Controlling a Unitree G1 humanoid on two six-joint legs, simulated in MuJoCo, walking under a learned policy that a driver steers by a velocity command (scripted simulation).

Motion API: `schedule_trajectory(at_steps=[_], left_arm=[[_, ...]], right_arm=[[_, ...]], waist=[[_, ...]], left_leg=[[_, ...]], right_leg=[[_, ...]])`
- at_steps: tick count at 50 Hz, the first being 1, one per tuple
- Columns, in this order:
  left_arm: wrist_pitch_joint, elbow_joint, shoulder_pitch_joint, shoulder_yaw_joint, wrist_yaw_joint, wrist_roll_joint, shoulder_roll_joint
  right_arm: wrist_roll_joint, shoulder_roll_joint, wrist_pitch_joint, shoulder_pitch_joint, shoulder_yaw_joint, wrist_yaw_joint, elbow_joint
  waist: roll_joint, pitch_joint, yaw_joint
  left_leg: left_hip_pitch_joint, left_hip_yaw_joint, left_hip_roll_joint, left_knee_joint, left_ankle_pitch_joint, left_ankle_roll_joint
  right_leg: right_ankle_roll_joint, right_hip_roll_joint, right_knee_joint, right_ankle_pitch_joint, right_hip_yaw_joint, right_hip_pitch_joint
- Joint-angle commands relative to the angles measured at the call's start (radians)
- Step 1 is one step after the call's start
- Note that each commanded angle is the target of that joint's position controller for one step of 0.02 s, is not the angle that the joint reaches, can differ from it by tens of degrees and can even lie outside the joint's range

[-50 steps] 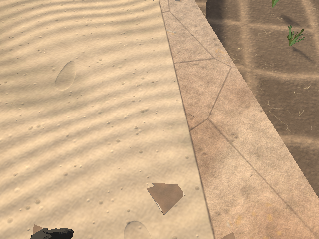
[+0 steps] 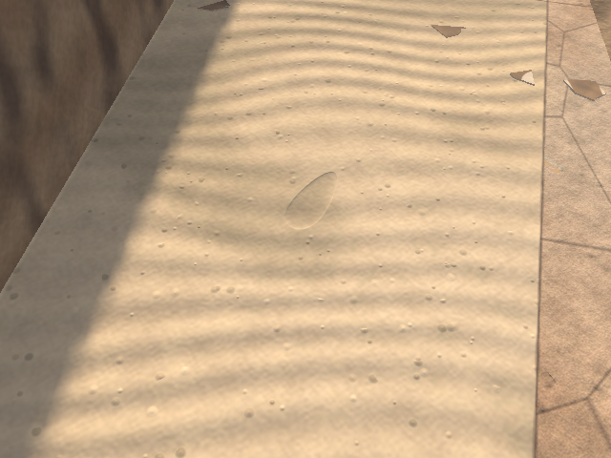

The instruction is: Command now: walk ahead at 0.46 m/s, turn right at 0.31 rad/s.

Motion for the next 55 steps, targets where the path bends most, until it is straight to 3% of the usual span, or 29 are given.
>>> schedule_trajectory(at_steps=[1, 4, 5, 6, 7, 8, 10, 11, 15, 19, 22, 25, 27, 28, 29, 30, 31, 32, 33, 36, 40, 45, 48, 49, 50, 51, 52, 53, 55], left_arm=[[-0.028, -0.117, -0.158, 0.008, -0.016, 0.000, 0.076], [-0.019, -0.052, 0.146, 0.062, 0.005, 0.002, 0.174], [-0.008, -0.032, 0.316, 0.084, 0.024, -0.001, 0.252], [-0.014, -0.027, 0.335, 0.086, 0.020, -0.009, 0.298], [-0.013, -0.030, 0.336, 0.065, 0.025, -0.012, 0.204], [-0.012, -0.041, 0.284, 0.059, 0.032, -0.003, 0.185], [-0.010, -0.075, 0.175, 0.047, 0.039, 0.007, 0.150], [-0.010, -0.092, 0.149, 0.040, 0.045, 0.020, 0.136], [-0.011, -0.100, 0.137, 0.045, 0.063, 0.010, 0.149], [0.000, -0.078, 0.201, 0.053, 0.078, -0.002, 0.169], [0.014, -0.056, 0.269, 0.055, 0.085, -0.012, 0.171], [0.024, -0.055, 0.274, 0.058, 0.090, -0.008, 0.167], [0.028, -0.066, 0.252, 0.054, 0.086, 0.000, 0.147], [0.026, -0.086, 0.247, 0.034, 0.079, 0.014, 0.094], [0.015, -0.107, 0.375, 0.010, 0.078, -0.004, 0.019], [0.011, -0.111, 0.387, 0.010, 0.077, -0.015, 0.074], [0.015, -0.110, 0.306, 0.032, 0.078, -0.020, 0.155], [0.019, -0.123, 0.232, 0.034, 0.079, -0.008, 0.158], [0.018, -0.140, 0.186, 0.034, 0.077, 0.005, 0.141], [0.030, -0.136, 0.201, 0.028, 0.069, -0.002, 0.080], [0.035, -0.145, 0.154, 0.007, 0.069, 0.030, 0.028], [0.018, -0.166, 0.022, 0.004, 0.048, 0.028, 0.040], [0.008, -0.152, 0.065, 0.023, 0.051, 0.041, 0.077], [0.005, -0.138, 0.106, 0.036, 0.061, 0.051, 0.115], [0.007, -0.146, 0.163, 0.051, 0.076, 0.070, 0.193], [0.027, -0.151, 0.177, 0.049, 0.088, 0.075, 0.189], [0.045, -0.146, 0.196, 0.040, 0.086, 0.054, 0.145], [0.052, -0.140, 0.169, 0.040, 0.085, 0.036, 0.140], [0.054, -0.142, 0.063, 0.029, 0.087, 0.029, 0.109]], right_arm=[[0.006, -0.181, -0.002, 0.019, -0.053, -0.009, -0.025], [0.002, -0.191, 0.011, -0.006, -0.050, -0.025, -0.036], [-0.024, -0.154, 0.002, 0.006, -0.030, -0.030, -0.062], [-0.030, -0.025, -0.027, 0.116, 0.009, -0.008, -0.086], [0.010, -0.120, -0.059, -0.010, -0.005, 0.004, -0.085], [0.038, -0.152, -0.080, -0.112, -0.013, 0.012, -0.122], [-0.004, -0.146, -0.095, -0.165, -0.015, 0.003, -0.129], [-0.011, -0.143, -0.087, -0.144, -0.019, 0.003, -0.132], [-0.023, -0.097, -0.053, -0.147, -0.008, 0.001, -0.149], [-0.021, -0.047, -0.063, -0.319, 0.012, 0.008, -0.187], [0.001, -0.067, -0.073, -0.399, 0.006, 0.021, -0.206], [0.007, -0.111, -0.080, -0.375, -0.014, 0.027, -0.203], [0.003, -0.144, -0.087, -0.243, -0.036, 0.021, -0.174], [-0.015, -0.184, -0.090, -0.109, -0.050, 0.013, -0.163], [-0.034, -0.269, -0.078, 0.005, -0.073, 0.010, -0.138], [-0.011, -0.209, -0.069, 0.021, -0.063, 0.018, -0.127], [-0.007, -0.138, -0.064, -0.034, -0.043, 0.015, -0.140], [-0.012, -0.114, -0.056, -0.077, -0.034, 0.013, -0.140], [-0.016, -0.096, -0.053, -0.108, -0.026, 0.017, -0.124], [-0.015, -0.071, -0.064, -0.149, -0.018, 0.026, -0.098], [-0.006, -0.123, -0.067, -0.183, -0.032, 0.028, -0.058], [0.016, -0.152, -0.031, -0.117, -0.032, 0.016, 0.005], [0.033, -0.155, -0.017, -0.136, -0.030, 0.013, 0.021], [0.027, -0.128, -0.019, -0.112, -0.021, 0.014, 0.029], [-0.004, -0.080, -0.028, -0.085, -0.001, 0.016, 0.009], [-0.005, -0.014, -0.022, 0.032, 0.025, 0.015, 0.024], [0.017, -0.092, -0.004, 0.014, 0.004, 0.011, 0.033], [0.028, -0.144, 0.014, -0.043, -0.015, 0.005, 0.017], [0.018, -0.135, 0.059, -0.073, -0.026, -0.020, 0.017]], waist=[[0.130, 0.101, -0.014], [0.125, -0.126, 0.148], [-0.006, -0.246, 0.205], [-0.251, -0.367, 0.103], [-0.123, -0.332, 0.187], [-0.084, -0.193, 0.186], [0.047, -0.062, 0.115], [0.017, -0.048, 0.078], [-0.010, 0.012, 0.043], [-0.021, 0.027, 0.111], [-0.035, 0.017, 0.142], [-0.064, 0.001, 0.111], [-0.073, -0.057, 0.033], [-0.021, -0.192, -0.032], [0.250, -0.359, -0.011], [0.346, -0.367, -0.008], [0.213, -0.217, -0.029], [0.128, -0.122, -0.024], [0.097, -0.041, -0.006], [0.141, 0.022, 0.049], [0.118, -0.001, 0.074], [0.130, -0.045, 0.025], [0.119, -0.064, 0.077], [0.094, -0.088, 0.090], [-0.018, -0.191, 0.091], [-0.196, -0.313, 0.076], [-0.168, -0.337, 0.112], [-0.126, -0.254, 0.113], [-0.088, -0.141, 0.073]], left_leg=[[-0.006, -0.036, 0.293, 0.027, 0.594, 0.117], [-0.106, 0.072, 0.221, 0.452, 1.068, 0.039], [-0.363, 0.089, 0.175, 0.781, 0.714, -0.008], [-0.753, -0.015, -0.041, 1.102, -0.205, -0.072], [-0.859, -0.145, 0.003, 1.178, -0.191, -0.050], [-0.913, -0.128, 0.047, 1.154, -0.100, -0.031], [-0.830, -0.108, 0.112, 1.002, 0.015, -0.033], [-0.769, -0.113, 0.127, 0.971, 0.039, -0.041], [-0.735, -0.067, 0.130, 0.794, 0.105, -0.098], [-0.626, -0.038, 0.065, 0.458, 0.405, -0.115], [-0.575, -0.060, 0.029, 0.338, 0.461, -0.110], [-0.550, -0.099, 0.034, 0.283, 0.357, -0.073], [-0.359, -0.074, 0.034, 0.231, 0.309, -0.020], [-0.113, -0.169, 0.152, 0.265, 0.273, 0.041], [0.269, -0.567, 0.390, 0.230, 0.089, 0.195], [0.284, -0.814, 0.466, 0.137, -0.119, 0.225], [0.160, -0.685, 0.425, 0.112, -0.177, 0.181], [0.032, -0.544, 0.374, 0.102, -0.076, 0.150], [-0.087, -0.443, 0.328, 0.075, 0.047, 0.146], [-0.244, -0.275, 0.261, 0.005, 0.259, 0.153], [-0.275, -0.100, 0.254, 0.024, 0.740, 0.175], [-0.244, -0.049, 0.223, 0.076, 0.731, 0.136], [-0.236, -0.094, 0.207, 0.193, 0.627, 0.094], [-0.272, -0.087, 0.161, 0.266, 0.578, 0.055], [-0.396, -0.055, 0.092, 0.431, 0.310, -0.002], [-0.589, -0.030, 0.019, 0.687, -0.269, -0.068], [-0.631, -0.083, 0.027, 0.836, -0.408, -0.091], [-0.701, -0.075, 0.042, 0.926, -0.372, -0.100], [-0.708, -0.070, 0.080, 0.944, -0.252, -0.123]], right_leg=[[-0.052, 0.022, -0.036, -0.074, -0.026, -0.048], [-0.130, 0.126, -0.053, -0.061, -0.078, 0.436], [-0.207, -0.068, -0.048, -0.082, 0.208, 0.749], [-0.395, -0.298, -0.179, -0.337, 0.778, 1.035], [-0.351, -0.275, -0.275, -0.426, 0.794, 1.024], [-0.312, -0.249, -0.294, -0.360, 0.652, 0.903], [-0.280, -0.174, -0.323, -0.155, 0.483, 0.630], [-0.283, -0.149, -0.348, -0.095, 0.446, 0.545], [-0.292, -0.100, -0.401, 0.047, 0.331, 0.358], [-0.216, -0.016, -0.367, 0.033, 0.246, 0.282], [-0.197, -0.044, -0.322, -0.040, 0.316, 0.342], [-0.165, -0.092, -0.219, -0.041, 0.412, 0.466], [-0.128, -0.055, -0.081, 0.065, 0.408, 0.462], [-0.096, -0.001, 0.147, 0.000, 0.356, 0.376], [-0.023, 0.148, 0.508, -0.346, 0.212, 0.038], [-0.009, 0.102, 0.683, -0.573, 0.204, -0.125], [-0.002, 0.051, 0.746, -0.488, 0.209, -0.176], [0.004, 0.019, 0.736, -0.410, 0.167, -0.160], [0.007, -0.003, 0.685, -0.365, 0.158, -0.144], [0.011, -0.031, 0.565, -0.329, 0.135, -0.042], [0.040, -0.027, 0.302, -0.226, 0.085, 0.033], [0.025, 0.018, 0.032, -0.003, 0.045, 0.186], [-0.016, 0.045, -0.134, 0.073, 0.039, 0.324], [-0.042, 0.017, -0.182, 0.219, 0.055, 0.439], [-0.105, -0.157, -0.101, 0.637, 0.194, 0.655], [-0.275, -0.380, -0.071, 0.796, 0.383, 0.846], [-0.310, -0.382, -0.112, 0.623, 0.416, 0.785], [-0.283, -0.339, -0.157, 0.437, 0.368, 0.719], [-0.234, -0.284, -0.242, 0.149, 0.278, 0.540]])
Velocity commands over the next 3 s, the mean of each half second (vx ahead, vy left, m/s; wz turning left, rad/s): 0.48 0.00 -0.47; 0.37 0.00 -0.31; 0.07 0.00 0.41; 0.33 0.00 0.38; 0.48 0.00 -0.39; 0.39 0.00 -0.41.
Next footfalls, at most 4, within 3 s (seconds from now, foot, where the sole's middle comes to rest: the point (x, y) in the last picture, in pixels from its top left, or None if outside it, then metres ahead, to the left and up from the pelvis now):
0.08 right None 0.22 -0.12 -0.77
0.56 left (284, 430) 0.55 0.02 -0.77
0.98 right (415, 393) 0.62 -0.29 -0.77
1.38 left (302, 386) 0.65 -0.03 -0.77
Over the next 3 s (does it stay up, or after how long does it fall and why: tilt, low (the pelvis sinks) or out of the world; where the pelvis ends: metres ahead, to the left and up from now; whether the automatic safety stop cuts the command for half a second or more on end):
stays up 1.19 -0.27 0.00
